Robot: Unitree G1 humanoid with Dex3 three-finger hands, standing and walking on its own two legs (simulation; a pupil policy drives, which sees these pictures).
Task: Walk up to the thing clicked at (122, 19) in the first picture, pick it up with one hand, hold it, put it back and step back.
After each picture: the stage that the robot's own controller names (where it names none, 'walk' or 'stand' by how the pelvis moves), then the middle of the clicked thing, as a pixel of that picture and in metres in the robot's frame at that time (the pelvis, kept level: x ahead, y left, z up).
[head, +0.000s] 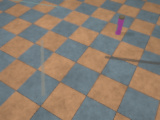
stand; (119, 25) +1.64 -0.45 -0.65
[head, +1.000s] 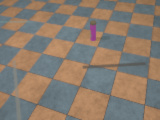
walk; (93, 31) +1.55 -0.02 -0.62
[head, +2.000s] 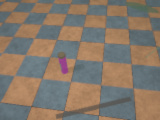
walk; (63, 63) +1.00 +0.26 -0.64
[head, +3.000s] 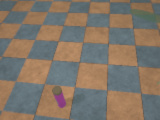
walk; (59, 97) +0.60 +0.25 -0.65
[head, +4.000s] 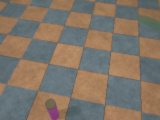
stand; (52, 110) +0.46 +0.23 -0.63
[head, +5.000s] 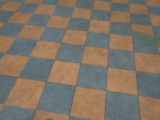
stand; out of the picture +0.41 +0.23 -0.66
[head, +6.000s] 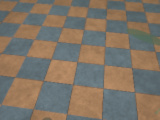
stand; out of the picture +0.41 +0.24 -0.66
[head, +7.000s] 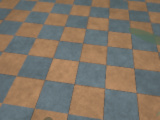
stand; out of the picture +0.40 +0.23 -0.66
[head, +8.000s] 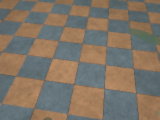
stand; out of the picture +0.40 +0.23 -0.66
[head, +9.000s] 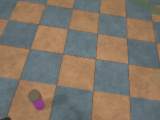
go down; (37, 101) +0.43 +0.24 -0.57
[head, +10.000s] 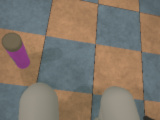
go down; (18, 53) +0.47 +0.29 -0.26
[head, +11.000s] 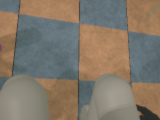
close in; out of the picture +0.45 +0.32 -0.21
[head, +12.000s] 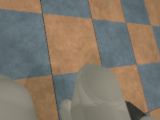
close; out of the picture +0.43 +0.35 -0.15
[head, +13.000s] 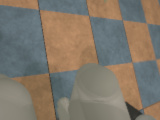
lift; out of the picture +0.41 +0.34 -0.16
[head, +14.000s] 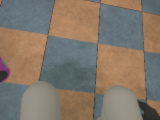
lift; out of the picture +0.33 +0.30 -0.02
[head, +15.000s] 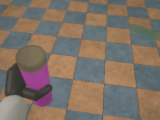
hold; (38, 81) +0.33 +0.15 +0.08
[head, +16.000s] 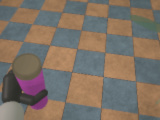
hold; (33, 86) +0.32 +0.17 +0.03
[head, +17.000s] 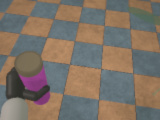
crouch; (36, 82) +0.34 +0.16 +0.01
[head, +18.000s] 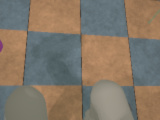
lower; out of the picture +0.48 +0.27 -0.04
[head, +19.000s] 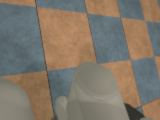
lower; out of the picture +0.43 +0.36 -0.16
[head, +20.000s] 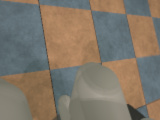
lower; out of the picture +0.42 +0.35 -0.16
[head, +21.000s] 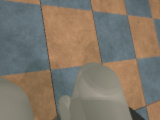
lower; out of the picture +0.42 +0.34 -0.17
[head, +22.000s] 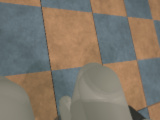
lower; out of the picture +0.41 +0.34 -0.16
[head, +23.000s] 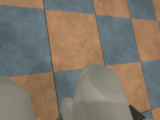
open; out of the picture +0.42 +0.32 -0.16
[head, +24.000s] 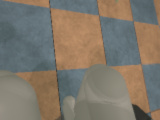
stand; out of the picture +0.42 +0.32 -0.17
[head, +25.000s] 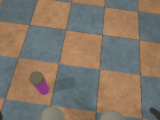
walk; (40, 84) +0.44 +0.24 -0.45
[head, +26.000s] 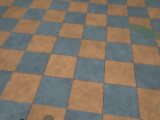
stand; out of the picture +0.41 +0.21 -0.60
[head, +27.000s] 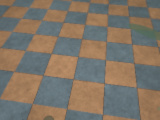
stand; out of the picture +0.40 +0.21 -0.60
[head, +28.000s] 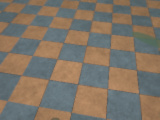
stand; out of the picture +0.42 +0.19 -0.65
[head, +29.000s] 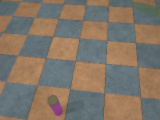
walk; (55, 106) +0.46 +0.24 -0.62
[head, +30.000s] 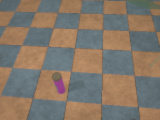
walk; (59, 83) +0.66 +0.26 -0.64
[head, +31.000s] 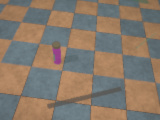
walk; (57, 53) +0.96 +0.20 -0.63
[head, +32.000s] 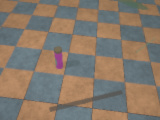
stand; (58, 58) +0.98 +0.23 -0.64
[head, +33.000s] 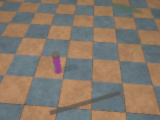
stand; (56, 63) +1.02 +0.25 -0.66
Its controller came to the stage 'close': yes
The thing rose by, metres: 0.68
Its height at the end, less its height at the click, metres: +0.00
